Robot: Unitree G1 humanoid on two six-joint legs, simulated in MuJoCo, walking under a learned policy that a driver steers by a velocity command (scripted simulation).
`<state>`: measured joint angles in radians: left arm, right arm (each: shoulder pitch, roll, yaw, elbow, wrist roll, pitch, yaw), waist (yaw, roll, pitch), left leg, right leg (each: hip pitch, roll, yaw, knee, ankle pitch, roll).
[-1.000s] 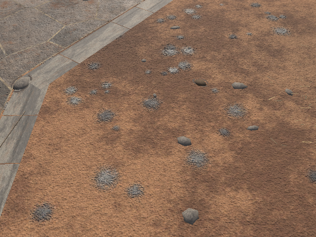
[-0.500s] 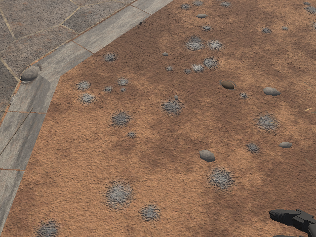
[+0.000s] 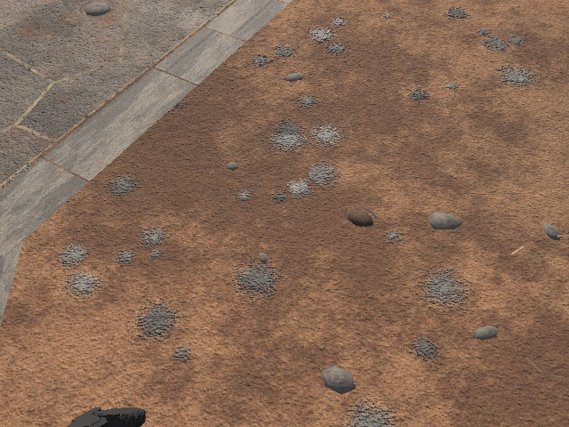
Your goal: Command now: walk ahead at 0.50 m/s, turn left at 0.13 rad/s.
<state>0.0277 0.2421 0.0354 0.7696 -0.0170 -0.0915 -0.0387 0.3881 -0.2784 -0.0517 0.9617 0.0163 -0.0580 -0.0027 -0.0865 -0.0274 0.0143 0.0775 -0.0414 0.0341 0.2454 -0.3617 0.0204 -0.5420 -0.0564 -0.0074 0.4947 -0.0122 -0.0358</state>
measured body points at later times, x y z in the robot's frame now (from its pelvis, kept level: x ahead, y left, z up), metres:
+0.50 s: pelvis +0.27 +0.00 +0.00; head +0.30 +0.02 +0.45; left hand +0.23 +0.28 -0.14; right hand +0.51 -0.19 -0.10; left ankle +0.41 +0.16 -0.70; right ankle +0.16 -0.12 -0.73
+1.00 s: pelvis +0.54 +0.11 +0.01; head +0.56 +0.14 +0.46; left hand +0.63 +0.42 -0.09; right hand +0.69 -0.13 -0.11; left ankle +0.41 +0.15 -0.73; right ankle +0.78 +0.05 -0.69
